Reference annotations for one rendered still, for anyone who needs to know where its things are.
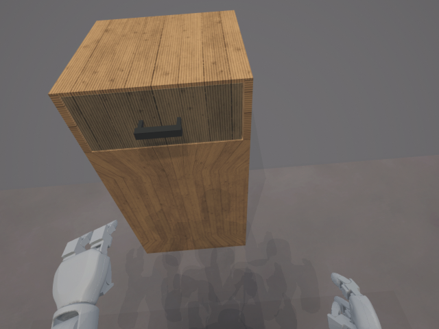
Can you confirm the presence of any cabinet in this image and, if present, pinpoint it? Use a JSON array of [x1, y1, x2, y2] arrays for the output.
[[48, 10, 253, 254]]

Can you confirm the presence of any left robot hand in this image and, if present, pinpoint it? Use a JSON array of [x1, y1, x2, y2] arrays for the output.
[[53, 220, 118, 309]]

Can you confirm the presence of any right robot hand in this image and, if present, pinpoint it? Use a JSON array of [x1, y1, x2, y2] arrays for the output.
[[327, 273, 381, 329]]

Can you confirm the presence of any handle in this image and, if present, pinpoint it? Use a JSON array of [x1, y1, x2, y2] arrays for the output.
[[134, 117, 182, 140]]

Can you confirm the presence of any drawer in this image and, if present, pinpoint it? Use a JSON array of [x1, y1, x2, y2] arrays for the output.
[[61, 82, 243, 151]]

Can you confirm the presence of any robot left forearm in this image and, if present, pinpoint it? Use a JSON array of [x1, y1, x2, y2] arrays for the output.
[[51, 302, 99, 329]]

